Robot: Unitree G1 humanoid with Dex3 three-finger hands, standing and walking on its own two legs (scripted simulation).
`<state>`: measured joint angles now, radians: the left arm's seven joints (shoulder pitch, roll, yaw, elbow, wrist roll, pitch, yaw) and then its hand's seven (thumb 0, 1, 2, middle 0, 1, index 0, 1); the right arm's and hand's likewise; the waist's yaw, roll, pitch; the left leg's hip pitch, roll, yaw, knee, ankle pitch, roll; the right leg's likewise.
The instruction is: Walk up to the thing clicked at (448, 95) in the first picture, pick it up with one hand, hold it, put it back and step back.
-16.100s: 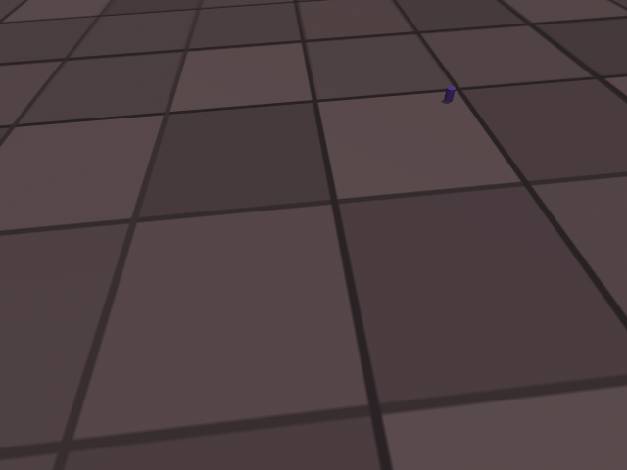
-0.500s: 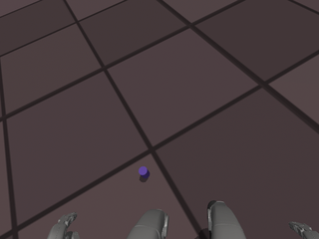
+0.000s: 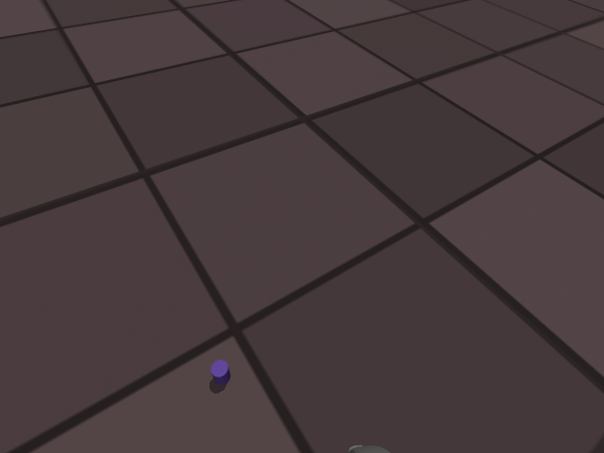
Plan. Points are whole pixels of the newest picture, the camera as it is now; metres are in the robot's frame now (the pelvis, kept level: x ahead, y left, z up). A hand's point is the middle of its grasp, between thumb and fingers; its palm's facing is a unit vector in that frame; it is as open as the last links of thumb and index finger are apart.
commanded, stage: walk up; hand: left
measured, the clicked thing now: (221, 372) +0.47 +0.23 -0.73
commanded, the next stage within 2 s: stand in 0.20 s
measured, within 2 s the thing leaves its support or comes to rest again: neither
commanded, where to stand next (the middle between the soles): +0.11 -0.02 m, yaw +1 degrees
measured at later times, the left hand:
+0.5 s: hand (178, 420) +0.21 +0.20 -0.14, palm faces -0.06 -0.93 -0.36, open 7.4 cm
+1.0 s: hand (172, 428) +0.20 +0.20 -0.14, palm faces -0.05 -0.94 -0.34, open 7.4 cm
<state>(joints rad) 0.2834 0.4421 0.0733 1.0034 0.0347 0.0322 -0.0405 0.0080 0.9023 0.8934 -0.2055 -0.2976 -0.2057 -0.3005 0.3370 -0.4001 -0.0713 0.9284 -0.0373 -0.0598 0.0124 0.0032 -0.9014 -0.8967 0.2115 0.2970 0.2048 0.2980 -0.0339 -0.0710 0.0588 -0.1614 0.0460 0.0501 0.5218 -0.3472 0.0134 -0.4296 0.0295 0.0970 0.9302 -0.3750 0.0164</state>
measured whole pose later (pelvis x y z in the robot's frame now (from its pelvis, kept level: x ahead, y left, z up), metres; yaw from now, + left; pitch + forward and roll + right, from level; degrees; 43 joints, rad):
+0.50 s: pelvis +0.07 -0.05 -0.01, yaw -1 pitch -3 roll +0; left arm 0.09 0.36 0.01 0.92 0.01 -0.02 -0.01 0.00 0.90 0.89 -0.21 -0.30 -0.21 -0.30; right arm 0.21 -0.34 -0.03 0.95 -0.01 -0.01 0.01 0.00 -0.91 -0.90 0.21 0.30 0.20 0.30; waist -0.02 0.01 0.11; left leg -0.25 0.01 0.00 0.57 -0.26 0.00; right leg -0.27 -0.01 -0.02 0.60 -0.27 -0.01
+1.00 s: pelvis +0.11 -0.04 +0.01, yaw -2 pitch -2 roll +0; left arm 0.08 0.35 0.00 1.14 0.01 -0.02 0.00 0.01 0.90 0.89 -0.20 -0.30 -0.21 -0.30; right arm 0.03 -0.34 0.00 1.10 0.00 -0.01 0.01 0.00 -0.91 -0.90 0.21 0.30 0.20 0.30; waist 0.01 0.00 0.05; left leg -0.10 0.01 0.01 0.34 -0.21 0.00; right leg -0.12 -0.01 -0.01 0.33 -0.18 0.01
